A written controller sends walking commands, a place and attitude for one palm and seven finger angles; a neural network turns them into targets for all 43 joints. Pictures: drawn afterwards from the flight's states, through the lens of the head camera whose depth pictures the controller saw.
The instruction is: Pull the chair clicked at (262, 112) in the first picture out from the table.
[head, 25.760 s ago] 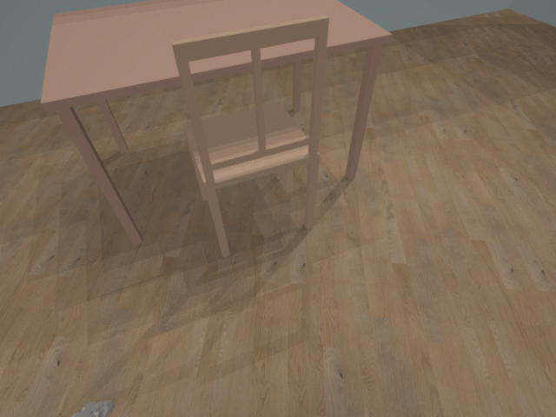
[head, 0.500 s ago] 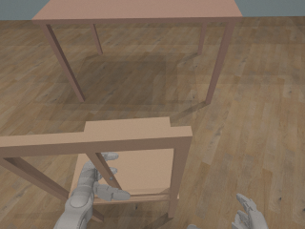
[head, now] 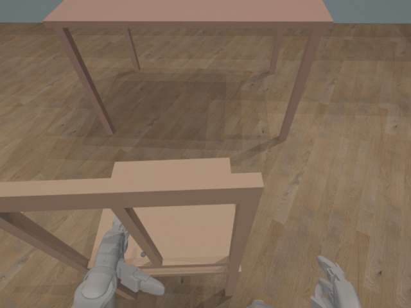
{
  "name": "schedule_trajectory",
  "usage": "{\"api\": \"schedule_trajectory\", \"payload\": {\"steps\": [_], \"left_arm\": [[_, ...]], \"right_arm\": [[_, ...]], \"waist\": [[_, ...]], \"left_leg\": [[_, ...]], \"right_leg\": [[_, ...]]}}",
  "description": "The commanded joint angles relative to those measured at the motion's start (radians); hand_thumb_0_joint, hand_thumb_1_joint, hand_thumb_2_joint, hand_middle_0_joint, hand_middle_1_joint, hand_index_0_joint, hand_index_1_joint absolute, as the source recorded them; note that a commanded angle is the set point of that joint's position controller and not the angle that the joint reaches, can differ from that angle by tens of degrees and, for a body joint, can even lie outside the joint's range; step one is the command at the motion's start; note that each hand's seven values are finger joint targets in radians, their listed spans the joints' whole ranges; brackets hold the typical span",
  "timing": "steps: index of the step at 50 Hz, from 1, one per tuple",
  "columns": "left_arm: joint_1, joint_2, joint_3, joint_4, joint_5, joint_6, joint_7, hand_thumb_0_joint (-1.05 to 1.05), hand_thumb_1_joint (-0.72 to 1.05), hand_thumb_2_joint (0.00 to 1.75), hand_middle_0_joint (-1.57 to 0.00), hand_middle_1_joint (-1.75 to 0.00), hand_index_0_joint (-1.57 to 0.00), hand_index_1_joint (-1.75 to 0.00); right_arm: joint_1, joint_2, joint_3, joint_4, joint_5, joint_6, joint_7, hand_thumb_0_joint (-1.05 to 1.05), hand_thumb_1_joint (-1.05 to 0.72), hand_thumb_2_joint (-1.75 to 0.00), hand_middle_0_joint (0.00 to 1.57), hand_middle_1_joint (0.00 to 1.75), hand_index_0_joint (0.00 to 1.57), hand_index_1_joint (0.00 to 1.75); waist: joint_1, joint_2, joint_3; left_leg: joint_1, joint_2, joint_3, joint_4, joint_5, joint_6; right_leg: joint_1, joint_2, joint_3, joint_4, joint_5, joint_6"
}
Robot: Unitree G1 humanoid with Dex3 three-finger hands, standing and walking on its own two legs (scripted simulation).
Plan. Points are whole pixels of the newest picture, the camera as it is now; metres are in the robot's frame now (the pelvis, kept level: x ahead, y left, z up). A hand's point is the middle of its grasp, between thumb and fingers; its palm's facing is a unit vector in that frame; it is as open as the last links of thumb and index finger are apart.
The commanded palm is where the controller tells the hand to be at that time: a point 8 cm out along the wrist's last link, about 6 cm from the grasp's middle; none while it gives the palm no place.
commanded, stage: draw the fingers out of the gap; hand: left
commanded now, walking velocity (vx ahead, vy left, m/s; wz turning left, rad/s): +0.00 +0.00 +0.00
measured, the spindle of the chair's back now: (143, 239) +0.26 +0.14 -0.03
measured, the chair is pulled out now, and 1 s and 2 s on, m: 0.68 0.68 0.67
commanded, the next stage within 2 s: draw the hand back to the body in 0.66 s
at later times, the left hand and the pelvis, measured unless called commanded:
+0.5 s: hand (130, 303) +0.15 +0.14 -0.02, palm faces +0.00 -0.99 -0.17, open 17.5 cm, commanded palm +0.12 +0.19 -0.01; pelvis -0.01 +0.01 -0.02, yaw +1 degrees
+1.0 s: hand out of the picture +0.13 +0.15 +0.04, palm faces +0.06 -1.00 -0.05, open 17.5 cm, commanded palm +0.08 +0.21 +0.04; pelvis -0.02 +0.01 -0.04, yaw +1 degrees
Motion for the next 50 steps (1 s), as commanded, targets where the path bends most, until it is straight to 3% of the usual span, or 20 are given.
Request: {"api": "schedule_trajectory", "payload": {"steps": [1, 4, 10, 13, 14, 16, 20, 22, 23, 31, 35, 37, 39, 40, 42, 45, 47, 48, 50], "left_arm": [[0.066, 0.098, 0.04, -0.289, 0.001, -0.064, 0.008, 0.0, -0.55, 0.2, 0.0, 0.0, 0.0, 0.0], [0.129, 0.078, 0.011, -0.347, 0.005, -0.073, 0.015, 0.0, -0.55, 0.2, 0.0, 0.0, 0.0, 0.0], [0.207, 0.076, -0.023, -0.426, 0.022, -0.075, 0.027, 0.0, -0.55, 0.2, 0.0, 0.0, 0.0, 0.0], [0.23, 0.095, -0.009, -0.447, 0.033, -0.07, 0.031, 0.0, -0.55, 0.2, 0.0, 0.0, 0.0, 0.0], [0.258, 0.072, -0.031, -0.47, 0.034, -0.071, 0.029, 0.0, -0.55, 0.2, 0.0, 0.0, 0.0, 0.0], [0.287, 0.092, -0.01, -0.479, 0.033, -0.067, 0.03, 0.0, -0.55, 0.2, 0.0, 0.0, 0.0, 0.0], [0.364, 0.073, -0.028, -0.504, 0.032, -0.058, 0.024, 0.0, -0.55, 0.2, 0.0, 0.0, 0.0, 0.0], [0.422, 0.074, -0.028, -0.523, 0.038, -0.054, 0.021, 0.0, -0.55, 0.2, 0.0, 0.0, 0.0, 0.0], [0.432, 0.053, -0.06, -0.532, 0.04, -0.052, 0.019, 0.0, -0.55, 0.2, 0.0, 0.0, 0.0, 0.0], [0.552, 0.058, -0.068, -0.616, 0.058, -0.074, 0.021, 0.0, -0.55, 0.2, 0.0, 0.0, 0.0, 0.0], [0.604, 0.065, -0.056, -0.617, 0.06, -0.084, 0.02, 0.0, -0.55, 0.2, 0.0, 0.0, 0.0, 0.0], [0.63, 0.074, -0.059, -0.647, 0.066, -0.091, 0.015, 0.0, -0.55, 0.2, 0.0, 0.0, 0.0, 0.0], [0.656, 0.054, -0.081, -0.652, 0.063, -0.095, 0.011, 0.0, -0.55, 0.2, 0.0, 0.0, 0.0, 0.0], [0.567, -0.011, -0.062, -0.768, -0.066, -0.213, -0.013, 0.0, -0.55, 0.2, 0.0, 0.0, 0.0, 0.0], [0.613, 0.074, 0.026, -0.73, -0.082, -0.305, -0.028, 0.0, -0.55, 0.2, 0.0, 0.0, 0.0, 0.0], [0.626, 0.07, 0.042, -0.738, -0.105, -0.421, -0.068, 0.0, -0.55, 0.2, 0.0, 0.0, 0.0, 0.0], [0.634, 0.084, 0.064, -0.708, -0.111, -0.49, -0.1, 0.0, -0.55, 0.2, 0.0, 0.0, 0.0, 0.0], [0.628, 0.061, 0.04, -0.694, -0.117, -0.526, -0.125, 0.0, -0.55, 0.2, 0.0, 0.0, 0.0, 0.0], [0.603, 0.101, 0.079, -0.678, -0.134, -0.59, -0.176, 0.0, -0.55, 0.2, 0.0, 0.0, 0.0, 0.0]], "right_arm": [[-0.056, -0.099, -0.048, -0.182, 0.003, -0.061, -0.009, 0.0, -0.9, -0.9, 0.2, 0.3, 0.2, 0.3], [-0.058, -0.094, -0.049, -0.187, 0.003, -0.073, -0.013, 0.0, -0.9, -0.9, 0.2, 0.3, 0.2, 0.3], [-0.057, -0.095, -0.047, -0.194, 0.0, -0.093, -0.022, 0.0, -0.9, -0.9, 0.2, 0.3, 0.2, 0.3], [-0.063, -0.095, -0.046, -0.201, -0.003, -0.09, -0.029, 0.0, -0.9, -0.9, 0.2, 0.3, 0.2, 0.3], [-0.065, -0.088, -0.045, -0.209, -0.002, -0.094, -0.029, 0.0, -0.9, -0.9, 0.2, 0.3, 0.2, 0.3], [-0.07, -0.086, -0.044, -0.213, -0.001, -0.089, -0.032, 0.0, -0.9, -0.9, 0.2, 0.3, 0.2, 0.3], [-0.079, -0.077, -0.045, -0.229, 0.002, -0.085, -0.034, 0.0, -0.9, -0.9, 0.2, 0.3, 0.2, 0.3], [-0.086, -0.073, -0.049, -0.238, 0.003, -0.081, -0.034, 0.0, -0.9, -0.9, 0.2, 0.3, 0.2, 0.3], [-0.086, -0.071, -0.045, -0.244, 0.004, -0.082, -0.033, 0.0, -0.9, -0.9, 0.2, 0.3, 0.2, 0.3], [-0.081, -0.061, -0.054, -0.275, 0.007, -0.076, -0.038, 0.0, -0.9, -0.9, 0.2, 0.3, 0.2, 0.3], [-0.081, -0.057, -0.059, -0.277, 0.006, -0.071, -0.044, 0.0, -0.9, -0.9, 0.2, 0.3, 0.2, 0.3], [-0.088, -0.057, -0.062, -0.287, 0.01, -0.071, -0.046, 0.0, -0.9, -0.9, 0.2, 0.3, 0.2, 0.3], [-0.083, -0.053, -0.062, -0.29, 0.012, -0.073, -0.046, 0.0, -0.9, -0.9, 0.2, 0.3, 0.2, 0.3], [-0.08, -0.049, -0.06, -0.278, 0.015, -0.101, -0.044, 0.0, -0.9, -0.9, 0.2, 0.3, 0.2, 0.3], [-0.077, -0.051, -0.071, -0.239, 0.015, -0.123, -0.042, 0.0, -0.9, -0.9, 0.2, 0.3, 0.2, 0.3], [-0.087, -0.04, -0.078, -0.216, 0.023, -0.137, -0.024, 0.0, -0.9, -0.9, 0.2, 0.3, 0.2, 0.3], [-0.106, -0.034, -0.087, -0.197, 0.028, -0.138, -0.008, 0.0, -0.9, -0.9, 0.2, 0.3, 0.2, 0.3], [-0.112, -0.033, -0.085, -0.193, 0.029, -0.139, 0.002, 0.0, -0.9, -0.9, 0.2, 0.3, 0.2, 0.3], [-0.133, -0.033, -0.093, -0.187, 0.032, -0.138, 0.017, 0.0, -0.9, -0.9, 0.2, 0.3, 0.2, 0.3]], "waist": [[0.009, -0.075, -0.21], [0.002, -0.05, -0.186], [-0.013, -0.071, -0.156], [-0.007, -0.071, -0.147], [-0.003, -0.053, -0.164], [0.002, -0.056, -0.161], [0.006, -0.073, -0.156], [0.017, -0.05, -0.15], [0.008, -0.051, -0.136], [0.018, -0.047, -0.134], [0.019, -0.082, -0.13], [0.023, -0.046, -0.124], [0.017, -0.06, -0.126], [0.007, -0.096, -0.107], [0.029, -0.079, -0.152], [0.037, -0.009, -0.161], [0.04, -0.023, -0.144], [0.032, -0.035, -0.131], [0.033, -0.053, -0.138]], "left_leg": [[-0.044, -0.036, 0.045, -0.097, 0.328, 0.044], [-0.043, -0.035, 0.038, -0.087, 0.322, 0.043], [-0.063, -0.039, 0.022, -0.06, 0.275, 0.045], [-0.078, -0.041, 0.014, -0.056, 0.253, 0.045], [-0.07, -0.043, 0.018, -0.051, 0.256, 0.046], [-0.086, -0.044, 0.014, -0.047, 0.246, 0.044], [-0.1, -0.042, 0.014, -0.04, 0.234, 0.045], [-0.106, -0.042, 0.012, -0.04, 0.253, 0.045], [-0.106, -0.042, 0.013, -0.037, 0.24, 0.045], [-0.133, -0.043, 0.01, -0.015, 0.217, 0.046], [-0.167, -0.047, 0.011, 0.001, 0.192, 0.048], [-0.171, -0.046, 0.011, 0.002, 0.189, 0.049], [-0.167, -0.047, 0.011, 0.009, 0.189, 0.051], [-0.189, -0.059, 0.005, 0.045, 0.196, 0.045], [-0.201, -0.057, 0.006, 0.061, 0.213, 0.043], [-0.192, -0.057, 0.009, 0.072, 0.226, 0.034], [-0.22, -0.049, 0.007, 0.089, 0.225, 0.034], [-0.23, -0.049, 0.007, 0.095, 0.209, 0.033], [-0.264, -0.043, 0.007, 0.119, 0.183, 0.034]], "right_leg": [[0.274, 0.015, -0.018, -0.099, 0.293, -0.013], [0.238, 0.016, -0.025, -0.092, 0.273, -0.015], [0.17, 0.02, -0.034, -0.077, 0.198, -0.012], [0.152, 0.022, -0.038, -0.066, 0.159, -0.016], [0.152, 0.021, -0.036, -0.063, 0.16, -0.016], [0.151, 0.022, -0.038, -0.058, 0.144, -0.017], [0.148, 0.023, -0.037, -0.056, 0.131, -0.017], [0.15, 0.023, -0.04, -0.05, 0.145, -0.023], [0.137, 0.023, -0.04, -0.048, 0.133, -0.02], [0.095, 0.03, -0.044, -0.024, 0.095, -0.023], [0.088, 0.033, -0.041, -0.021, 0.076, -0.022], [0.077, 0.033, -0.037, -0.017, 0.064, -0.027], [0.07, 0.033, -0.039, -0.014, 0.068, -0.023], [0.036, 0.041, -0.057, 0.001, 0.092, -0.023], [0.059, 0.04, -0.046, 0.021, 0.109, -0.029], [0.043, 0.038, -0.044, 0.048, 0.112, -0.031], [0.028, 0.041, -0.037, 0.062, 0.109, -0.034], [0.011, 0.04, -0.04, 0.072, 0.094, -0.031], [0.005, 0.035, -0.019, 0.08, 0.071, -0.028]]}}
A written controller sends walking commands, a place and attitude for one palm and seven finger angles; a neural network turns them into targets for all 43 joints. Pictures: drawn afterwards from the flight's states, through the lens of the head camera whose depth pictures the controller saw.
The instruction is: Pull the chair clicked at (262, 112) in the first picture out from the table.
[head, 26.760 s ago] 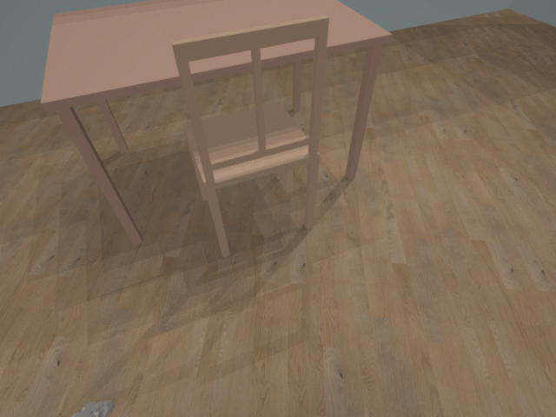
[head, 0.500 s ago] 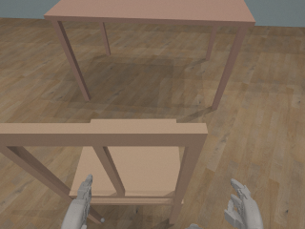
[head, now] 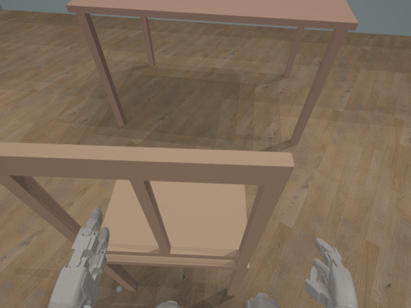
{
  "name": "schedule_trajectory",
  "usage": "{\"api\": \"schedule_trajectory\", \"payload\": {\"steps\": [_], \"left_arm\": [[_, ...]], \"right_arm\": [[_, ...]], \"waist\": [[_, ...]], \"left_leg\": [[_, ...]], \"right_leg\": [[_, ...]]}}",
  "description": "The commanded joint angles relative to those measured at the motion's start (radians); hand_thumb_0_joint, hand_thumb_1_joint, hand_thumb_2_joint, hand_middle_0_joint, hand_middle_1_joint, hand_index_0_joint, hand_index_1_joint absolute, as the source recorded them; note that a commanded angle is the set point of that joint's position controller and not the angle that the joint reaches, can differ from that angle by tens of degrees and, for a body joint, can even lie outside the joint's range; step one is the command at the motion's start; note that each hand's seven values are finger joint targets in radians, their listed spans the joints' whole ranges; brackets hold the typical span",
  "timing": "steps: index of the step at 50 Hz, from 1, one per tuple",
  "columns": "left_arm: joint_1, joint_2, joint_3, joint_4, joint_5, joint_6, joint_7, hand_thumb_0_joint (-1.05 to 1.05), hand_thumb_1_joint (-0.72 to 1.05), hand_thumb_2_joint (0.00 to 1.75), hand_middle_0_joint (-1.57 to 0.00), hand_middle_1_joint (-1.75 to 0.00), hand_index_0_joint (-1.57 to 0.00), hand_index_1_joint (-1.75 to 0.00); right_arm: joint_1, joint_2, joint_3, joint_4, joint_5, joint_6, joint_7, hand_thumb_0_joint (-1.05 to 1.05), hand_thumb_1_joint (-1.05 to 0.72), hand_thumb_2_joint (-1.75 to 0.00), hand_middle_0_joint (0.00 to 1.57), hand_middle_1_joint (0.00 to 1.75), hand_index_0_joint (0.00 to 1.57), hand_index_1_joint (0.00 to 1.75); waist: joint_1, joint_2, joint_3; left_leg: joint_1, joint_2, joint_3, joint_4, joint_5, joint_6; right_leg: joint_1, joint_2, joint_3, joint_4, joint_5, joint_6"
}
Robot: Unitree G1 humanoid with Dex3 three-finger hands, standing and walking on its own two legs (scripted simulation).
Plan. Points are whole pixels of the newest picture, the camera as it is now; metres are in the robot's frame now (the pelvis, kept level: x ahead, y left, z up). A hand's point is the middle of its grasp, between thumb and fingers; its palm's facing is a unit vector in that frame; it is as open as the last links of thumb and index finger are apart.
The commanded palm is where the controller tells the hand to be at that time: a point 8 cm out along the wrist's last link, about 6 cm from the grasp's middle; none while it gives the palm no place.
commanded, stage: draw the hand back to the body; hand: left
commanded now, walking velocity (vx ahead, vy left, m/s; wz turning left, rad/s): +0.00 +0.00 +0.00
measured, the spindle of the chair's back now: (155, 222) +0.28 +0.12 +0.00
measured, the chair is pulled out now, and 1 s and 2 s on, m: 0.68 0.67 0.67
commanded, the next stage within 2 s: step back with the hand held close in 1.36 s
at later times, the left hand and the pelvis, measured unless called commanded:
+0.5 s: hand (61, 258) +0.17 +0.21 +0.13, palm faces +0.25 -0.88 -0.40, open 15.8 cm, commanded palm +0.14 +0.25 +0.17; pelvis +0.01 +0.00 +0.05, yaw +0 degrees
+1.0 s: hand out of the picture +0.21 +0.25 +0.23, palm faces +0.52 -0.73 -0.45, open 8.6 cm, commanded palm +0.17 +0.29 +0.26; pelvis +0.03 -0.02 +0.08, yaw +0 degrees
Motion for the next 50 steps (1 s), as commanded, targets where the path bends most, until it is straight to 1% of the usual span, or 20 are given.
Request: {"api": "schedule_trajectory", "payload": {"steps": [1, 3, 7, 11, 14, 15, 16, 18, 19, 22, 25, 27, 30, 32, 38, 41, 42, 46, 47, 50], "left_arm": [[0.042, 0.101, 0.076, -0.169, -0.042, -0.203, -0.108, 0.0, -0.55, 0.2, 0.0, 0.0, 0.0, 0.0], [0.075, 0.121, 0.122, -0.164, -0.065, -0.163, -0.133, 0.0, -0.55, 0.2, 0.0, 0.0, 0.0, 0.0], [0.02, 0.161, 0.201, -0.248, -0.111, -0.065, -0.112, 0.0, -0.55, 0.2, 0.0, 0.0, 0.0, 0.0], [-0.031, 0.156, 0.21, -0.271, -0.131, -0.047, -0.099, 0.0, -0.48, 0.24, -0.01, -0.02, -0.01, -0.02], [-0.066, 0.183, 0.247, -0.221, -0.137, -0.033, -0.116, 0.0, -0.37, 0.29, -0.02, -0.04, -0.02, -0.04], [-0.004, 0.351, 0.333, -0.214, 0.034, 0.072, 0.056, 0.0, -0.33, 0.31, -0.03, -0.05, -0.03, -0.05], [-0.001, 0.23, 0.249, -0.287, 0.054, 0.116, 0.121, 0.0, -0.3, 0.32, -0.04, -0.05, -0.04, -0.05], [-0.001, 0.198, 0.223, -0.243, 0.086, 0.177, 0.192, 0.0, -0.22, 0.36, -0.04, -0.07, -0.04, -0.07], [-0.027, 0.21, 0.225, -0.254, 0.091, 0.19, 0.211, 0.0, -0.19, 0.37, -0.05, -0.08, -0.05, -0.08], [-0.12, 0.267, 0.256, -0.288, 0.11, 0.201, 0.252, 0.0, -0.08, 0.43, -0.07, -0.1, -0.07, -0.1], [-0.155, 0.267, 0.272, -0.255, 0.118, 0.202, 0.267, 0.0, 0.03, 0.48, -0.08, -0.12, -0.08, -0.12], [-0.209, 0.326, 0.326, -0.284, 0.119, 0.198, 0.277, 0.0, 0.1, 0.51, -0.09, -0.14, -0.09, -0.14], [-0.238, 0.325, 0.347, -0.286, 0.119, 0.19, 0.282, 0.0, 0.21, 0.57, -0.1, -0.16, -0.1, -0.16], [-0.288, 0.362, 0.384, -0.296, 0.117, 0.19, 0.287, 0.0, 0.28, 0.6, -0.12, -0.17, -0.12, -0.17], [-0.369, 0.386, 0.424, -0.353, 0.114, 0.174, 0.292, 0.0, 0.5, 0.71, -0.15, -0.22, -0.15, -0.22], [-0.406, 0.403, 0.455, -0.345, 0.11, 0.167, 0.293, 0.0, 0.61, 0.76, -0.16, -0.24, -0.16, -0.24], [-0.418, 0.415, 0.472, -0.326, 0.108, 0.169, 0.292, 0.0, 0.65, 0.78, -0.16, -0.25, -0.16, -0.25], [-0.463, 0.398, 0.482, -0.28, 0.104, 0.154, 0.282, 0.0, 0.79, 0.85, -0.19, -0.28, -0.19, -0.28], [-0.489, 0.413, 0.503, -0.263, 0.103, 0.154, 0.279, 0.0, 0.83, 0.87, -0.19, -0.29, -0.19, -0.29], [-0.431, 0.349, 0.495, -0.149, 0.096, 0.149, 0.266, 0.0, 0.9, 0.9, -0.2, -0.3, -0.2, -0.3]], "right_arm": [[-0.118, -0.101, -0.051, -0.152, 0.01, -0.061, 0.027, 0.0, -0.9, -0.9, 0.2, 0.3, 0.2, 0.3], [-0.129, -0.101, -0.049, -0.178, 0.022, -0.046, 0.026, 0.0, -0.9, -0.9, 0.2, 0.3, 0.2, 0.3], [-0.14, -0.103, -0.036, -0.204, 0.035, -0.029, -0.002, 0.0, -0.9, -0.9, 0.2, 0.3, 0.2, 0.3], [-0.107, -0.102, -0.025, -0.181, 0.035, -0.047, -0.017, 0.0, -0.9, -0.9, 0.2, 0.3, 0.2, 0.3], [-0.105, -0.11, -0.017, -0.157, 0.036, -0.067, -0.024, 0.0, -0.9, -0.9, 0.2, 0.3, 0.2, 0.3], [-0.077, -0.099, -0.02, -0.166, 0.005, -0.029, -0.049, 0.0, -0.9, -0.9, 0.2, 0.3, 0.2, 0.3], [-0.068, -0.087, -0.003, -0.189, -0.001, -0.019, -0.052, 0.0, -0.9, -0.9, 0.2, 0.3, 0.2, 0.3], [-0.075, -0.087, 0.001, -0.161, -0.005, 0.005, -0.059, 0.0, -0.9, -0.9, 0.2, 0.3, 0.2, 0.3], [-0.08, -0.095, 0.0, -0.16, -0.005, 0.014, -0.062, 0.0, -0.9, -0.9, 0.2, 0.3, 0.2, 0.3], [-0.094, -0.111, 0.01, -0.144, -0.013, 0.004, -0.066, 0.0, -0.9, -0.9, 0.2, 0.3, 0.2, 0.3], [-0.097, -0.113, 0.013, -0.117, -0.019, -0.011, -0.065, 0.0, -0.9, -0.9, 0.2, 0.3, 0.2, 0.3], [-0.105, -0.118, 0.012, -0.098, -0.02, -0.027, -0.066, 0.0, -0.9, -0.9, 0.2, 0.3, 0.2, 0.3], [-0.11, -0.115, 0.017, -0.073, -0.026, -0.049, -0.06, 0.0, -0.9, -0.9, 0.2, 0.3, 0.2, 0.3], [-0.122, -0.12, 0.017, -0.054, -0.026, -0.062, -0.058, 0.0, -0.9, -0.9, 0.2, 0.3, 0.2, 0.3], [-0.13, -0.124, 0.024, -0.019, -0.034, -0.107, -0.043, 0.0, -0.9, -0.9, 0.2, 0.3, 0.2, 0.3], [-0.132, -0.13, 0.019, -0.006, -0.037, -0.116, -0.037, 0.0, -0.9, -0.9, 0.2, 0.3, 0.2, 0.3], [-0.14, -0.134, 0.017, 0.002, -0.035, -0.118, -0.034, 0.0, -0.9, -0.9, 0.2, 0.3, 0.2, 0.3], [-0.147, -0.135, 0.014, 0.012, -0.039, -0.109, -0.023, 0.0, -0.9, -0.9, 0.2, 0.3, 0.2, 0.3], [-0.153, -0.141, 0.012, 0.02, -0.038, -0.106, -0.021, 0.0, -0.9, -0.9, 0.2, 0.3, 0.2, 0.3], [-0.16, -0.13, 0.005, 0.028, -0.038, -0.08, -0.011, 0.0, -0.9, -0.9, 0.2, 0.3, 0.2, 0.3]], "waist": [[-0.013, -0.023, -0.09], [0.0, -0.021, -0.105], [0.007, -0.022, -0.106], [-0.012, -0.061, -0.077], [-0.017, -0.048, -0.041], [0.063, 0.027, -0.073], [0.027, 0.043, -0.006], [0.018, 0.013, 0.047], [0.016, -0.004, 0.06], [0.019, 0.022, 0.074], [0.022, 0.018, 0.104], [0.027, 0.032, 0.093], [0.031, 0.044, 0.1], [0.033, 0.06, 0.108], [0.037, 0.101, 0.085], [0.037, 0.056, 0.064], [0.037, 0.08, 0.062], [0.039, 0.037, 0.088], [0.038, 0.061, 0.08], [0.045, -0.012, 0.132]], "left_leg": [[-0.064, -0.039, 0.041, -0.15, 0.272, 0.027], [-0.037, -0.039, 0.046, -0.185, 0.247, 0.03], [0.005, -0.036, 0.038, -0.237, 0.216, 0.035], [0.057, -0.031, 0.031, -0.269, 0.252, 0.035], [0.084, -0.028, 0.029, -0.3, 0.237, 0.033], [0.127, 0.005, 0.047, -0.38, 0.228, 0.019], [0.141, -0.004, 0.049, -0.409, 0.214, 0.015], [0.18, 0.001, 0.052, -0.427, 0.243, 0.02], [0.203, 0.004, 0.049, -0.443, 0.25, 0.021], [0.27, 0.004, 0.041, -0.495, 0.284, 0.024], [0.339, 0.004, 0.042, -0.545, 0.321, 0.025], [0.381, 0.004, 0.042, -0.569, 0.361, 0.024], [0.435, 0.004, 0.047, -0.61, 0.406, 0.024], [0.461, 0.003, 0.048, -0.623, 0.424, 0.023], [0.549, 0.001, 0.053, -0.668, 0.507, 0.023], [0.579, 0.006, 0.059, -0.676, 0.543, 0.027], [0.583, 0.002, 0.062, -0.677, 0.537, 0.026], [0.606, 0.008, 0.068, -0.693, 0.565, 0.032], [0.607, 0.007, 0.07, -0.699, 0.553, 0.03], [0.602, 0.016, 0.077, -0.711, 0.583, 0.033]], "right_leg": [[0.181, 0.042, 0.005, -0.133, 0.124, -0.037], [0.225, 0.042, 0.009, -0.166, 0.086, -0.035], [0.275, 0.048, 0.004, -0.22, 0.03, -0.031], [0.295, 0.052, -0.012, -0.26, 0.079, -0.022], [0.313, 0.052, -0.006, -0.302, 0.054, -0.021], [0.417, 0.025, 0.038, -0.34, 0.048, -0.046], [0.419, 0.021, 0.013, -0.358, 0.054, -0.043], [0.441, 0.03, 0.0, -0.383, 0.079, -0.042], [0.452, 0.03, -0.001, -0.399, 0.092, -0.04], [0.514, 0.029, -0.004, -0.448, 0.125, -0.042], [0.559, 0.026, -0.007, -0.487, 0.17, -0.039], [0.606, 0.026, 0.0, -0.513, 0.22, -0.043], [0.647, 0.024, -0.004, -0.532, 0.271, -0.041], [0.666, 0.027, 0.006, -0.56, 0.29, -0.044], [0.722, 0.025, 0.002, -0.582, 0.375, -0.041], [0.747, 0.024, 0.001, -0.591, 0.425, -0.034], [0.757, 0.023, 0.011, -0.602, 0.425, -0.036], [0.76, 0.02, 0.007, -0.612, 0.463, -0.029], [0.773, 0.017, 0.016, -0.625, 0.448, -0.03], [0.767, 0.022, 0.006, -0.62, 0.485, -0.028]]}}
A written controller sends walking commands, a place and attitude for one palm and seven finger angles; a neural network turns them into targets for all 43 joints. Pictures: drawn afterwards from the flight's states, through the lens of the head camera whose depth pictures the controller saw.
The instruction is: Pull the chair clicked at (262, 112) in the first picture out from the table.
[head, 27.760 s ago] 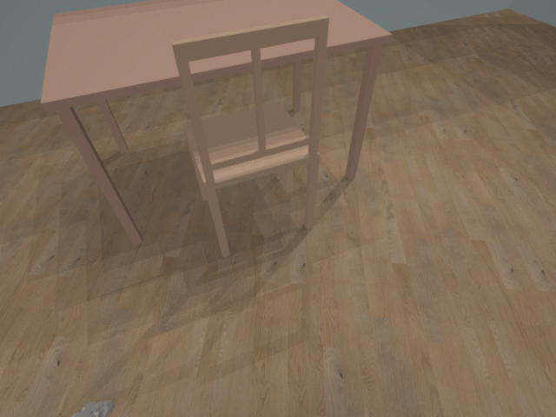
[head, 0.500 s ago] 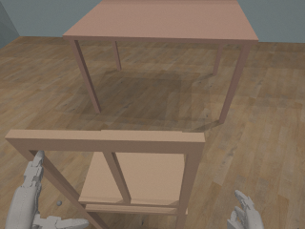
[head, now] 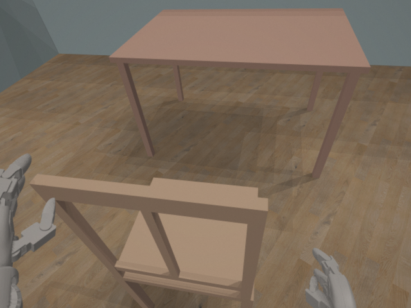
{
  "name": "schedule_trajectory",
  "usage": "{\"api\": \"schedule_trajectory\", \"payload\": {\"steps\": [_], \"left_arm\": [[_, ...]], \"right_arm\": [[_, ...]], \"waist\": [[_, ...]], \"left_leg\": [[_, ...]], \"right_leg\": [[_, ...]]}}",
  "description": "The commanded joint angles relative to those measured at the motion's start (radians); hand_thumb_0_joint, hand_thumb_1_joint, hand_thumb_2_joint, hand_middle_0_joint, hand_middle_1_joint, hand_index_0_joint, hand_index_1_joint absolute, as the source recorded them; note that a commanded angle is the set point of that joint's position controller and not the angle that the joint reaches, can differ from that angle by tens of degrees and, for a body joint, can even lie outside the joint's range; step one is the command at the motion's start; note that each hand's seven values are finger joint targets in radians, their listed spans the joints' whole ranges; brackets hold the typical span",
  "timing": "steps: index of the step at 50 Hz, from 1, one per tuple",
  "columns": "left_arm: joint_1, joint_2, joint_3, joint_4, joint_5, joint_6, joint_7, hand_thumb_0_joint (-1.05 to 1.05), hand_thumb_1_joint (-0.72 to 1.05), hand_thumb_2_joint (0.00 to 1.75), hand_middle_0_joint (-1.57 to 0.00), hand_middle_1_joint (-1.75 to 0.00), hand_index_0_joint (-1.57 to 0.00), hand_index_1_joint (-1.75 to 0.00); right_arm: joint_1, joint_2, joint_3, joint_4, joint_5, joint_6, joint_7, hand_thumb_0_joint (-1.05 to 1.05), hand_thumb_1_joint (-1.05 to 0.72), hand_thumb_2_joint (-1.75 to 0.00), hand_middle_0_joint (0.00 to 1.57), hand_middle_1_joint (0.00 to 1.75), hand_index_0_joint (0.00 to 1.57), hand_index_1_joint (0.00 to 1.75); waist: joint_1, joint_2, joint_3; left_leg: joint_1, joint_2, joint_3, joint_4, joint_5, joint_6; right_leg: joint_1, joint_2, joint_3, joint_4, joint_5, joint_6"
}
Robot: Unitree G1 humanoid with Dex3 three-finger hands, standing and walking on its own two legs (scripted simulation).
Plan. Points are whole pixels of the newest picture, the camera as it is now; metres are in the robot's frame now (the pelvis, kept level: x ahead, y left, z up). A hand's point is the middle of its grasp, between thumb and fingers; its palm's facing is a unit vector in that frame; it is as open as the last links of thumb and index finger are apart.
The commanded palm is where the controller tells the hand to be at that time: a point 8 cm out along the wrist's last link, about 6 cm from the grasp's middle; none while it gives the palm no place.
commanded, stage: draw the hand back to the body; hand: left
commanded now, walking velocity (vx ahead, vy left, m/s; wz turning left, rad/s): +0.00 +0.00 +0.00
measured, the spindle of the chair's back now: (164, 246) +0.26 +0.15 -0.07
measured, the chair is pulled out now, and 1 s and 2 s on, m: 0.67 0.67 0.67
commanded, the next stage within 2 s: step back with the hand held close in 0.36 s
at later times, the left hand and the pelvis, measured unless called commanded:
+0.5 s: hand (48, 214) +0.19 +0.27 +0.17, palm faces +0.47 -0.76 -0.44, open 7.4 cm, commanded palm +0.14 +0.30 +0.18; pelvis -0.01 +0.01 +0.00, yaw -2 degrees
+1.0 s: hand (26, 232) +0.16 +0.29 +0.16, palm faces +0.41 -0.75 -0.51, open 7.4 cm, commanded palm +0.10 +0.32 +0.18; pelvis -0.05 +0.03 +0.00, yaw -3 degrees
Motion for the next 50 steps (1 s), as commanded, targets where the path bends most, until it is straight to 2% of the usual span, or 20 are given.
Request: {"api": "schedule_trajectory", "payload": {"steps": [1, 3, 5, 8, 11, 12, 16, 17, 19, 21, 22, 24, 25, 26, 29, 32, 34, 40, 42, 50], "left_arm": [[-0.081, 0.143, 0.133, -0.116, -0.003, -0.095, 0.002, 0.0, 0.9, 0.9, -0.2, -0.3, -0.2, -0.3], [-0.036, 0.109, 0.113, -0.071, -0.01, -0.092, -0.013, 0.0, 0.9, 0.9, -0.2, -0.3, -0.2, -0.3], [-0.016, 0.131, 0.134, -0.078, -0.012, -0.1, -0.018, 0.0, 0.9, 0.9, -0.2, -0.3, -0.2, -0.3], [-0.042, 0.184, 0.167, -0.187, -0.008, -0.116, -0.017, 0.0, 0.9, 0.9, -0.2, -0.3, -0.2, -0.3], [-0.033, 0.21, 0.191, -0.238, -0.006, -0.123, -0.007, 0.0, 0.9, 0.9, -0.2, -0.3, -0.2, -0.3], [-0.064, 0.239, 0.213, -0.263, -0.004, -0.122, -0.005, 0.0, 0.9, 0.9, -0.2, -0.3, -0.2, -0.3], [-0.05, 0.184, 0.17, -0.202, -0.003, -0.118, 0.0, 0.0, 0.9, 0.9, -0.2, -0.3, -0.2, -0.3], [-0.08, 0.192, 0.174, -0.207, -0.003, -0.117, 0.0, 0.0, 0.9, 0.9, -0.2, -0.3, -0.2, -0.3], [-0.049, 0.164, 0.154, -0.15, -0.002, -0.115, 0.0, 0.0, 0.9, 0.9, -0.2, -0.3, -0.2, -0.3], [-0.07, 0.176, 0.156, -0.168, -0.001, -0.121, -0.001, 0.0, 0.9, 0.9, -0.2, -0.3, -0.2, -0.3], [-0.093, 0.182, 0.159, -0.179, 0.001, -0.12, -0.002, 0.0, 0.9, 0.9, -0.2, -0.3, -0.2, -0.3], [-0.105, 0.158, 0.124, -0.192, 0.002, -0.125, -0.002, 0.0, 0.9, 0.9, -0.2, -0.3, -0.2, -0.3], [-0.27, 0.318, 0.285, -0.256, -0.013, -0.179, -0.004, 0.0, 0.9, 0.9, -0.2, -0.3, -0.2, -0.3], [-0.184, 0.254, 0.246, -0.157, -0.001, -0.182, -0.013, 0.0, 0.9, 0.9, -0.2, -0.3, -0.2, -0.3], [-0.032, 0.173, 0.196, -0.12, 0.009, -0.184, -0.022, 0.0, 0.9, 0.9, -0.2, -0.3, -0.2, -0.3], [0.043, 0.181, 0.206, -0.175, 0.016, -0.182, -0.012, 0.0, 0.9, 0.9, -0.2, -0.3, -0.2, -0.3], [0.06, 0.202, 0.222, -0.223, 0.022, -0.184, -0.002, 0.0, 0.9, 0.9, -0.2, -0.3, -0.2, -0.3], [0.082, 0.237, 0.261, -0.276, 0.021, -0.185, 0.017, 0.0, 0.9, 0.9, -0.2, -0.3, -0.2, -0.3], [0.074, 0.248, 0.266, -0.287, 0.019, -0.188, 0.019, 0.0, 0.9, 0.9, -0.2, -0.3, -0.2, -0.3], [0.039, 0.21, 0.227, -0.274, 0.023, -0.179, 0.029, 0.0, 0.9, 0.9, -0.2, -0.3, -0.2, -0.3]], "right_arm": [[-0.115, -0.083, -0.049, -0.145, 0.003, -0.023, 0.011, 0.0, -0.9, -0.9, 0.2, 0.3, 0.2, 0.3], [-0.123, -0.079, -0.051, -0.15, 0.009, 0.006, 0.02, 0.0, -0.9, -0.9, 0.2, 0.3, 0.2, 0.3], [-0.131, -0.082, -0.061, -0.162, 0.012, 0.029, 0.024, 0.0, -0.9, -0.9, 0.2, 0.3, 0.2, 0.3], [-0.14, -0.076, -0.06, -0.18, 0.012, 0.033, 0.022, 0.0, -0.9, -0.9, 0.2, 0.3, 0.2, 0.3], [-0.135, -0.073, -0.06, -0.181, 0.011, 0.024, 0.016, 0.0, -0.9, -0.9, 0.2, 0.3, 0.2, 0.3], [-0.138, -0.079, -0.061, -0.178, 0.014, 0.019, 0.012, 0.0, -0.9, -0.9, 0.2, 0.3, 0.2, 0.3], [-0.125, -0.076, -0.062, -0.164, 0.015, 0.017, 0.004, 0.0, -0.9, -0.9, 0.2, 0.3, 0.2, 0.3], [-0.129, -0.084, -0.062, -0.163, 0.016, 0.016, 0.002, 0.0, -0.9, -0.9, 0.2, 0.3, 0.2, 0.3], [-0.125, -0.079, -0.063, -0.154, 0.016, 0.019, 0.001, 0.0, -0.9, -0.9, 0.2, 0.3, 0.2, 0.3], [-0.13, -0.086, -0.065, -0.158, 0.014, 0.017, 0.003, 0.0, -0.9, -0.9, 0.2, 0.3, 0.2, 0.3], [-0.133, -0.091, -0.064, -0.157, 0.015, 0.015, 0.003, 0.0, -0.9, -0.9, 0.2, 0.3, 0.2, 0.3], [-0.134, -0.087, -0.057, -0.158, 0.011, 0.008, 0.005, 0.0, -0.9, -0.9, 0.2, 0.3, 0.2, 0.3], [-0.101, -0.106, -0.07, -0.179, 0.019, 0.038, 0.008, 0.0, -0.9, -0.9, 0.2, 0.3, 0.2, 0.3], [-0.101, -0.09, -0.069, -0.16, 0.015, 0.054, 0.008, 0.0, -0.9, -0.9, 0.2, 0.3, 0.2, 0.3], [-0.114, -0.094, -0.072, -0.182, 0.008, 0.09, 0.016, 0.0, -0.9, -0.9, 0.2, 0.3, 0.2, 0.3], [-0.131, -0.094, -0.079, -0.204, 0.006, 0.119, 0.02, 0.0, -0.9, -0.9, 0.2, 0.3, 0.2, 0.3], [-0.132, -0.086, -0.078, -0.218, 0.004, 0.131, 0.019, 0.0, -0.9, -0.9, 0.2, 0.3, 0.2, 0.3], [-0.124, -0.07, -0.083, -0.225, 0.005, 0.138, 0.004, 0.0, -0.9, -0.9, 0.2, 0.3, 0.2, 0.3], [-0.125, -0.071, -0.087, -0.217, 0.007, 0.133, 0.001, 0.0, -0.9, -0.9, 0.2, 0.3, 0.2, 0.3], [-0.092, -0.075, -0.079, -0.218, 0.001, 0.125, -0.004, 0.0, -0.9, -0.9, 0.2, 0.3, 0.2, 0.3]], "waist": [[-0.038, -0.1, -0.042], [-0.035, -0.108, -0.012], [-0.031, -0.129, -0.032], [-0.023, -0.057, -0.081], [-0.024, -0.044, -0.123], [-0.029, 0.001, -0.14], [-0.037, -0.057, -0.077], [-0.043, -0.032, -0.076], [-0.039, -0.058, -0.039], [-0.036, -0.07, -0.058], [-0.041, -0.032, -0.067], [-0.04, -0.036, -0.045], [-0.066, -0.094, 0.06], [-0.078, -0.146, 0.039], [-0.077, -0.114, -0.033], [-0.079, -0.058, -0.124], [-0.076, -0.074, -0.147], [-0.077, -0.038, -0.17], [-0.08, 0.006, -0.166], [-0.08, -0.034, -0.096]], "left_leg": [[-0.098, -0.007, 0.063, -0.088, 0.352, 0.05], [-0.122, -0.007, 0.065, -0.096, 0.341, 0.051], [-0.119, -0.003, 0.067, -0.1, 0.333, 0.055], [-0.104, -0.005, 0.067, -0.1, 0.343, 0.056], [-0.083, -0.004, 0.069, -0.098, 0.363, 0.052], [-0.077, -0.005, 0.069, -0.102, 0.346, 0.049], [-0.08, -0.001, 0.077, -0.104, 0.322, 0.052], [-0.089, -0.002, 0.072, -0.112, 0.296, 0.049], [-0.095, -0.001, 0.071, -0.113, 0.288, 0.053], [-0.097, -0.002, 0.067, -0.118, 0.276, 0.055], [-0.097, -0.004, 0.067, -0.122, 0.259, 0.053], [-0.099, -0.004, 0.062, -0.125, 0.263, 0.054], [-0.155, 0.013, 0.07, -0.095, 0.165, 0.07], [-0.147, 0.006, 0.055, -0.079, 0.127, 0.069], [-0.132, 0.016, 0.051, -0.105, 0.194, 0.07], [-0.125, 0.045, 0.046, -0.125, 0.336, 0.068], [-0.138, 0.06, 0.033, -0.121, 0.421, 0.065], [-0.188, 0.082, 0.015, -0.11, 0.46, 0.065], [-0.211, 0.082, 0.021, -0.109, 0.411, 0.068], [-0.358, 0.065, 0.012, -0.108, 0.112, 0.072]], "right_leg": [[0.107, -0.013, 0.028, -0.084, 0.319, -0.014], [0.109, -0.013, 0.031, -0.099, 0.307, -0.016], [0.114, -0.013, 0.033, -0.099, 0.302, -0.013], [0.139, -0.018, 0.043, -0.105, 0.311, -0.018], [0.153, -0.017, 0.041, -0.098, 0.331, -0.019], [0.158, -0.02, 0.048, -0.104, 0.305, -0.019], [0.114, -0.013, 0.041, -0.117, 0.277, -0.016], [0.114, -0.014, 0.043, -0.126, 0.239, -0.017], [0.094, -0.011, 0.041, -0.126, 0.229, -0.018], [0.103, -0.013, 0.04, -0.123, 0.208, -0.016], [0.106, -0.014, 0.045, -0.131, 0.181, -0.018], [0.095, -0.014, 0.04, -0.126, 0.189, -0.021], [-0.011, -0.058, 0.182, -0.206, 0.234, -0.025], [-0.008, -0.081, 0.188, -0.222, 0.207, -0.035], [0.04, -0.08, 0.163, -0.175, 0.279, -0.032], [0.106, -0.072, 0.126, -0.11, 0.409, -0.018], [0.123, -0.066, 0.107, -0.078, 0.469, -0.013], [0.123, -0.058, 0.093, -0.026, 0.482, -0.004], [0.118, -0.061, 0.102, -0.023, 0.47, -0.004], [0.076, -0.054, 0.136, -0.056, 0.284, -0.003]]}}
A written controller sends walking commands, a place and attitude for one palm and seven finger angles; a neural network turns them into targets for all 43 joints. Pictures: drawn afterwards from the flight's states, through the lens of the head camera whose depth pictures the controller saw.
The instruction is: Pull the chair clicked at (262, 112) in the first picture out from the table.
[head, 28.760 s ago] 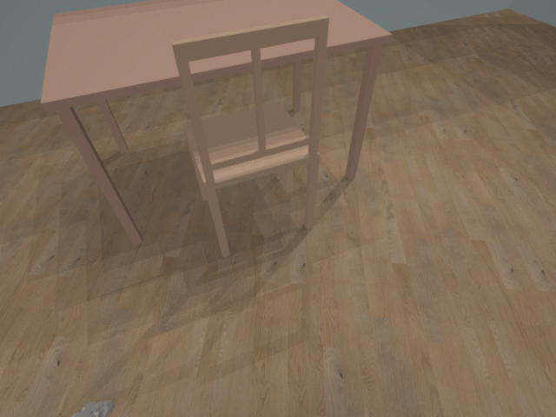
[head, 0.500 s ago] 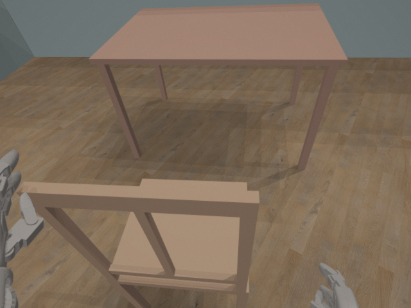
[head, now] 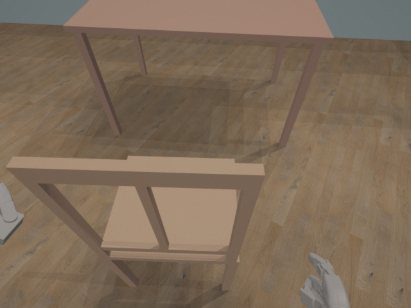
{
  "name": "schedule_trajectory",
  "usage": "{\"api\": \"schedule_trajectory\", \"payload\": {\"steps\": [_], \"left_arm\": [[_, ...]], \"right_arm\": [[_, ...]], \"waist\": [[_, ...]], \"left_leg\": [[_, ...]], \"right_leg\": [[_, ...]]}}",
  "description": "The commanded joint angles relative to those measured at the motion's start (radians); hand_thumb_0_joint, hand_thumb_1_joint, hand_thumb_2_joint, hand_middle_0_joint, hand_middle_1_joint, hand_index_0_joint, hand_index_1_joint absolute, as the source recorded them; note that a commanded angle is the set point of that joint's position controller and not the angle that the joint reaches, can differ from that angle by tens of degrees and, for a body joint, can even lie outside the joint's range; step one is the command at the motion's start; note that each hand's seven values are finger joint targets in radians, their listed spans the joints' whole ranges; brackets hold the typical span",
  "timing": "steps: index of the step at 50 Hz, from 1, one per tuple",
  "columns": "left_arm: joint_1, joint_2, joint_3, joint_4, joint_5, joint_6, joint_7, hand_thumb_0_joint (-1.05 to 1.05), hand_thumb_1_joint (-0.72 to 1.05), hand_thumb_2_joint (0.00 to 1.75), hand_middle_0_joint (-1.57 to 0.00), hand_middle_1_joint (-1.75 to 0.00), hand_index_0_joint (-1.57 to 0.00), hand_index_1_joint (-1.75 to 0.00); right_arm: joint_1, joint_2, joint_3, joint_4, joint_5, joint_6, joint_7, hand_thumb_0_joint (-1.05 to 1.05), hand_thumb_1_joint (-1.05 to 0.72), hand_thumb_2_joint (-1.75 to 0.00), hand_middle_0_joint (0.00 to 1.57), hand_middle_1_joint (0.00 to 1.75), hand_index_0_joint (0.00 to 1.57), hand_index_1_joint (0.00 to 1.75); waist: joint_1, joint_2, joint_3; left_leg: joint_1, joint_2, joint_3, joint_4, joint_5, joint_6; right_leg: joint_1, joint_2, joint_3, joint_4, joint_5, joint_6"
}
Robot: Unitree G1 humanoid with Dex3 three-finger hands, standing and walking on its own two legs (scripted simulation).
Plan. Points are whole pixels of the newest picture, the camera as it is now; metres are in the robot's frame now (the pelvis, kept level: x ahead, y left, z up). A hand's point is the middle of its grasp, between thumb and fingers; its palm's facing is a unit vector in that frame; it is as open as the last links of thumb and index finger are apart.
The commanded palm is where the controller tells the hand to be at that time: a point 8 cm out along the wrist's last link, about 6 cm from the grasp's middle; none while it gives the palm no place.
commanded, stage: step back with the hand held close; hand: left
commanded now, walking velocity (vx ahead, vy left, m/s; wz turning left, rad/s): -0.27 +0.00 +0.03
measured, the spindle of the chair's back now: (155, 221) +0.31 +0.14 -0.07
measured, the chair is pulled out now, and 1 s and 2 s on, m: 0.67 0.67 0.67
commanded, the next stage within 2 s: stop stepping back and stand still in 1.88 s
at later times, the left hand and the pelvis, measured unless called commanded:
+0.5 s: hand (3, 239) +0.17 +0.27 +0.16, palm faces +0.50 -0.70 -0.51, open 7.4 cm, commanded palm +0.10 +0.30 +0.18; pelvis -0.03 +0.00 -0.01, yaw +1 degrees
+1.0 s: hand (4, 244) +0.16 +0.26 +0.17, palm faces +0.47 -0.74 -0.49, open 7.4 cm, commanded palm +0.09 +0.30 +0.18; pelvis -0.04 +0.00 -0.01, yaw +1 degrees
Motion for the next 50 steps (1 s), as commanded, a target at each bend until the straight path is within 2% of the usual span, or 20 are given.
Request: {"api": "schedule_trajectory", "payload": {"steps": [1, 6, 9, 12, 16, 18, 20, 22, 26, 27, 30, 34, 37, 40, 42, 45, 46, 47, 48, 50], "left_arm": [[-0.036, 0.162, 0.118, -0.175, 0.003, -0.057, 0.027, 0.0, 0.9, 0.9, -0.2, -0.3, -0.2, -0.3], [-0.076, 0.172, 0.113, -0.171, 0.01, -0.061, 0.03, 0.0, 0.9, 0.9, -0.2, -0.3, -0.2, -0.3], [-0.086, 0.18, 0.117, -0.193, 0.013, -0.067, 0.033, 0.0, 0.9, 0.9, -0.2, -0.3, -0.2, -0.3], [-0.072, 0.2, 0.138, -0.217, 0.017, -0.079, 0.039, 0.0, 0.9, 0.9, -0.2, -0.3, -0.2, -0.3], [-0.041, 0.187, 0.152, -0.213, 0.017, -0.09, 0.039, 0.0, 0.9, 0.9, -0.2, -0.3, -0.2, -0.3], [-0.02, 0.17, 0.153, -0.188, 0.019, -0.093, 0.038, 0.0, 0.9, 0.9, -0.2, -0.3, -0.2, -0.3], [-0.036, 0.167, 0.152, -0.191, 0.022, -0.098, 0.036, 0.0, 0.9, 0.9, -0.2, -0.3, -0.2, -0.3], [-0.049, 0.184, 0.157, -0.197, 0.019, -0.099, 0.036, 0.0, 0.9, 0.9, -0.2, -0.3, -0.2, -0.3], [-0.06, 0.197, 0.155, -0.201, 0.017, -0.103, 0.039, 0.0, 0.9, 0.9, -0.2, -0.3, -0.2, -0.3], [-0.048, 0.212, 0.165, -0.21, 0.016, -0.105, 0.042, 0.0, 0.9, 0.9, -0.2, -0.3, -0.2, -0.3], [-0.021, 0.208, 0.178, -0.221, 0.02, -0.117, 0.043, 0.0, 0.9, 0.9, -0.2, -0.3, -0.2, -0.3], [-0.007, 0.19, 0.185, -0.243, 0.026, -0.133, 0.035, 0.0, 0.9, 0.9, -0.2, -0.3, -0.2, -0.3], [-0.015, 0.189, 0.19, -0.222, 0.019, -0.134, 0.03, 0.0, 0.9, 0.9, -0.2, -0.3, -0.2, -0.3], [-0.042, 0.178, 0.165, -0.244, 0.013, -0.142, 0.023, 0.0, 0.9, 0.9, -0.2, -0.3, -0.2, -0.3], [-0.054, 0.212, 0.18, -0.227, 0.015, -0.141, 0.03, 0.0, 0.9, 0.9, -0.2, -0.3, -0.2, -0.3], [-0.043, 0.207, 0.162, -0.22, 0.015, -0.134, 0.034, 0.0, 0.9, 0.9, -0.2, -0.3, -0.2, -0.3], [-0.031, 0.216, 0.176, -0.21, 0.019, -0.133, 0.037, 0.0, 0.9, 0.9, -0.2, -0.3, -0.2, -0.3], [-0.007, 0.232, 0.197, -0.198, 0.018, -0.136, 0.042, 0.0, 0.9, 0.9, -0.2, -0.3, -0.2, -0.3], [0.001, 0.197, 0.171, -0.228, 0.018, -0.147, 0.035, 0.0, 0.9, 0.9, -0.2, -0.3, -0.2, -0.3], [-0.014, 0.196, 0.186, -0.242, 0.032, -0.165, 0.029, 0.0, 0.9, 0.9, -0.2, -0.3, -0.2, -0.3]], "right_arm": [[-0.075, -0.129, -0.043, -0.154, -0.004, -0.058, -0.012, 0.0, -0.9, -0.9, 0.2, 0.3, 0.2, 0.3], [-0.063, -0.134, -0.037, -0.156, -0.008, -0.059, -0.012, 0.0, -0.9, -0.9, 0.2, 0.3, 0.2, 0.3], [-0.057, -0.144, -0.035, -0.16, -0.008, -0.062, -0.014, 0.0, -0.9, -0.9, 0.2, 0.3, 0.2, 0.3], [-0.067, -0.15, -0.037, -0.16, -0.003, -0.073, -0.015, 0.0, -0.9, -0.9, 0.2, 0.3, 0.2, 0.3], [-0.061, -0.145, -0.044, -0.162, -0.005, -0.087, -0.01, 0.0, -0.9, -0.9, 0.2, 0.3, 0.2, 0.3], [-0.06, -0.145, -0.047, -0.157, -0.002, -0.092, -0.009, 0.0, -0.9, -0.9, 0.2, 0.3, 0.2, 0.3], [-0.056, -0.148, -0.053, -0.158, -0.002, -0.096, -0.007, 0.0, -0.9, -0.9, 0.2, 0.3, 0.2, 0.3], [-0.053, -0.147, -0.058, -0.144, -0.002, -0.099, -0.008, 0.0, -0.9, -0.9, 0.2, 0.3, 0.2, 0.3], [-0.04, -0.142, -0.054, -0.124, -0.018, -0.091, 0.0, 0.0, -0.9, -0.9, 0.2, 0.3, 0.2, 0.3], [-0.05, -0.148, -0.058, -0.114, -0.016, -0.088, -0.002, 0.0, -0.9, -0.9, 0.2, 0.3, 0.2, 0.3], [-0.064, -0.143, -0.054, -0.116, -0.02, -0.08, -0.003, 0.0, -0.9, -0.9, 0.2, 0.3, 0.2, 0.3], [-0.076, -0.149, -0.059, -0.136, -0.012, -0.089, -0.009, 0.0, -0.9, -0.9, 0.2, 0.3, 0.2, 0.3], [-0.07, -0.142, -0.064, -0.129, -0.008, -0.106, -0.012, 0.0, -0.9, -0.9, 0.2, 0.3, 0.2, 0.3], [-0.041, -0.136, -0.066, -0.125, -0.014, -0.113, -0.007, 0.0, -0.9, -0.9, 0.2, 0.3, 0.2, 0.3], [-0.028, -0.136, -0.072, -0.098, -0.022, -0.107, -0.006, 0.0, -0.9, -0.9, 0.2, 0.3, 0.2, 0.3], [-0.04, -0.127, -0.058, -0.088, -0.031, -0.085, 0.004, 0.0, -0.9, -0.9, 0.2, 0.3, 0.2, 0.3], [-0.051, -0.128, -0.055, -0.084, -0.034, -0.076, 0.004, 0.0, -0.9, -0.9, 0.2, 0.3, 0.2, 0.3], [-0.072, -0.138, -0.058, -0.081, -0.033, -0.07, -0.001, 0.0, -0.9, -0.9, 0.2, 0.3, 0.2, 0.3], [-0.065, -0.135, -0.05, -0.097, -0.031, -0.069, 0.0, 0.0, -0.9, -0.9, 0.2, 0.3, 0.2, 0.3], [-0.081, -0.154, -0.054, -0.125, -0.024, -0.082, -0.007, 0.0, -0.9, -0.9, 0.2, 0.3, 0.2, 0.3]], "waist": [[-0.002, 0.026, -0.134], [-0.003, -0.026, -0.091], [-0.004, 0.0, -0.09], [-0.004, 0.076, -0.102], [0.002, 0.077, -0.134], [0.0, 0.124, -0.137], [0.0, 0.09, -0.119], [-0.006, 0.046, -0.114], [-0.008, -0.098, -0.139], [-0.01, -0.077, -0.144], [-0.008, -0.025, -0.179], [-0.006, 0.141, -0.197], [-0.009, 0.15, -0.189], [-0.017, 0.038, -0.188], [-0.023, -0.059, -0.177], [-0.02, -0.161, -0.203], [-0.02, -0.149, -0.204], [-0.016, -0.078, -0.196], [-0.018, -0.004, -0.196], [-0.017, 0.166, -0.168]], "left_leg": [[-0.21, 0.083, -0.06, -0.14, 0.005, 0.035], [-0.212, 0.05, -0.049, -0.111, -0.166, 0.04], [-0.23, 0.056, -0.062, -0.129, -0.215, 0.047], [-0.271, 0.08, -0.087, -0.171, -0.211, 0.056], [-0.332, 0.102, -0.1, -0.165, -0.113, 0.057], [-0.412, 0.127, -0.113, -0.192, -0.175, 0.069], [-0.465, 0.125, -0.114, -0.168, -0.199, 0.072], [-0.413, 0.094, -0.092, -0.115, -0.187, 0.06], [-0.263, 0.023, -0.058, 0.002, -0.177, 0.032], [-0.231, 0.027, -0.063, -0.001, -0.158, 0.034], [-0.243, 0.061, -0.088, -0.081, -0.114, 0.044], [-0.447, 0.158, -0.143, -0.179, -0.076, 0.082], [-0.497, 0.162, -0.135, -0.15, -0.055, 0.082], [-0.424, 0.09, -0.092, -0.035, -0.079, 0.05], [-0.306, 0.01, -0.048, 0.067, -0.175, 0.022], [-0.148, -0.022, -0.034, 0.131, -0.141, 0.015], [-0.135, -0.011, -0.045, 0.082, -0.116, 0.022], [-0.152, 0.018, -0.077, 0.0, -0.091, 0.032], [-0.178, 0.055, -0.106, -0.085, -0.084, 0.042], [-0.441, 0.175, -0.186, -0.241, -0.21, 0.089]], "right_leg": [[0.213, -0.04, 0.074, -0.029, 0.103, -0.035], [0.099, -0.058, 0.13, -0.145, -0.179, -0.043], [0.09, -0.05, 0.124, -0.162, -0.275, -0.039], [0.146, -0.031, 0.095, -0.11, -0.214, -0.033], [0.225, -0.018, 0.069, -0.004, -0.024, -0.028], [0.285, -0.012, 0.058, 0.061, -0.01, -0.024], [0.291, -0.01, 0.065, 0.09, 0.017, -0.025], [0.224, -0.035, 0.109, 0.039, 0.03, -0.041], [0.057, -0.105, 0.173, -0.145, -0.145, -0.075], [0.04, -0.11, 0.177, -0.163, -0.144, -0.086], [0.085, -0.068, 0.112, -0.11, -0.136, -0.053], [0.3, 0.01, 0.031, 0.133, 0.076, -0.02], [0.335, 0.004, 0.034, 0.198, 0.196, -0.024], [0.234, -0.053, 0.108, 0.106, 0.226, -0.057], [0.085, -0.128, 0.216, -0.089, 0.104, -0.1], [-0.028, -0.19, 0.21, -0.234, -0.164, -0.122], [-0.026, -0.171, 0.172, -0.226, -0.18, -0.11], [-0.008, -0.132, 0.146, -0.192, -0.167, -0.096], [0.023, -0.083, 0.099, -0.139, -0.171, -0.068], [0.221, 0.021, 0.022, 0.083, -0.156, -0.022]]}}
